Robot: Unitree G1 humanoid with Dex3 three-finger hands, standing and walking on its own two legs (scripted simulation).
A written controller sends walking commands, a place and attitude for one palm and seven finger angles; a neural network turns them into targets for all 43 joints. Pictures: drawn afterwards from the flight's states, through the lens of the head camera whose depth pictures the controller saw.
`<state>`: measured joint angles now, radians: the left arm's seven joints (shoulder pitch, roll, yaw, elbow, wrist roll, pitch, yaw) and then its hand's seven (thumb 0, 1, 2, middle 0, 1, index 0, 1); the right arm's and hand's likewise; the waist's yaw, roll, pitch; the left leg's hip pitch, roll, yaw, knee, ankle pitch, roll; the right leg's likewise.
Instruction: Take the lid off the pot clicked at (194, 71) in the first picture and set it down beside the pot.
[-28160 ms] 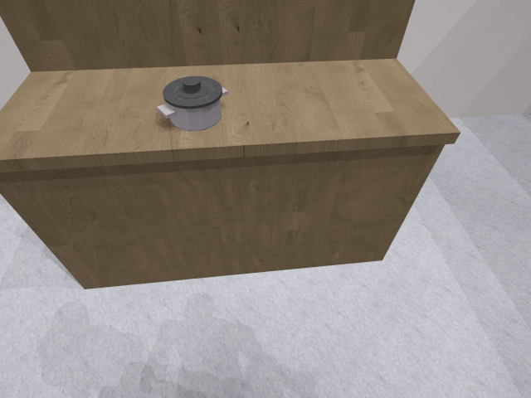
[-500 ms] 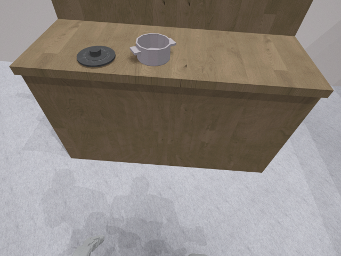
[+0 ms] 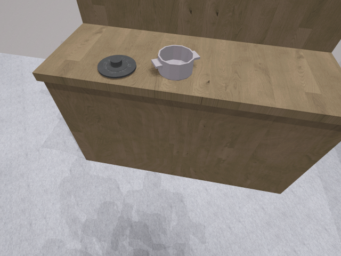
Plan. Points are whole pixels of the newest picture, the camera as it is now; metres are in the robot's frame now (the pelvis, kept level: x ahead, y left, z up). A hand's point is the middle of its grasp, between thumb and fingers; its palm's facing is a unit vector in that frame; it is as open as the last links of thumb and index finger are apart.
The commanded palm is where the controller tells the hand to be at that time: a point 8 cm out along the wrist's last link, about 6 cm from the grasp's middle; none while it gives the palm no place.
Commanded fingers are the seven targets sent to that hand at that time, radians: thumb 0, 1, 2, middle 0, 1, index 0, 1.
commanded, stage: stop stepping back and stand still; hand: left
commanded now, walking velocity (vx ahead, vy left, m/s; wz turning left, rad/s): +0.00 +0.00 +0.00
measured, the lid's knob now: (116, 61) +0.80 +0.27 -0.01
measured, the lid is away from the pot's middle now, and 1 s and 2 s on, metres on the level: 0.24 0.24 0.24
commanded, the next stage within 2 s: let the arm hang, fingers relaxed in 0.22 s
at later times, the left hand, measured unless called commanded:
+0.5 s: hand out of the picture +0.02 +0.18 -0.17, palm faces +0.02 -0.98 -0.21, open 7.3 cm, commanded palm none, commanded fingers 0.00 0.90 0.90 -0.20 -0.30 -0.20 -0.30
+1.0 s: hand out of the picture -0.03 +0.15 -0.18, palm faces +0.03 -0.99 -0.16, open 7.3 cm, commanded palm none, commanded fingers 0.00 0.90 0.90 -0.20 -0.30 -0.20 -0.30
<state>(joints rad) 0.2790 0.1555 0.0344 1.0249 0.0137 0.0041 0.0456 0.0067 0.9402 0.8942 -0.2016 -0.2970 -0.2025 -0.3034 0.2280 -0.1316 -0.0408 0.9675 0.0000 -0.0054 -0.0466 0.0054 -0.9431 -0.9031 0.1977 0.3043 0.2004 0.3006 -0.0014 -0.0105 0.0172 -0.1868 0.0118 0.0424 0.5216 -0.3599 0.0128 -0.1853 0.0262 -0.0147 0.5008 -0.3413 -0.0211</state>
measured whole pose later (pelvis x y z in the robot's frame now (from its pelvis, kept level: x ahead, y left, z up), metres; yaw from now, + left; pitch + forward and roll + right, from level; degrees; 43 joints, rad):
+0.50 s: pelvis +0.00 +0.00 +0.00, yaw -1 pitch -1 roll +0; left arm 0.26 0.16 0.03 1.06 0.01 0.01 0.04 0.00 0.92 0.89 -0.20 -0.30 -0.20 -0.30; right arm 0.34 -0.12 -0.03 1.08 -0.01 0.01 -0.04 0.01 -0.91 -0.90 0.20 0.30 0.20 0.30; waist -0.02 0.00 0.03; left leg -0.13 0.01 0.06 0.49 -0.35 0.01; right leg -0.14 0.03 0.00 0.49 -0.33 -0.02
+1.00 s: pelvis -0.01 +0.00 +0.00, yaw -1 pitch -1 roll +0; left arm 0.32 0.12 0.02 1.11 0.01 0.00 0.05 0.01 0.92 0.89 -0.20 -0.30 -0.20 -0.30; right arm 0.32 -0.10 -0.03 1.10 0.00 0.00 -0.04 0.01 -0.92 -0.90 0.20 0.30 0.20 0.30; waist -0.01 -0.01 0.03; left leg -0.14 0.02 0.05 0.48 -0.33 0.01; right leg -0.15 0.03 0.00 0.47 -0.31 -0.03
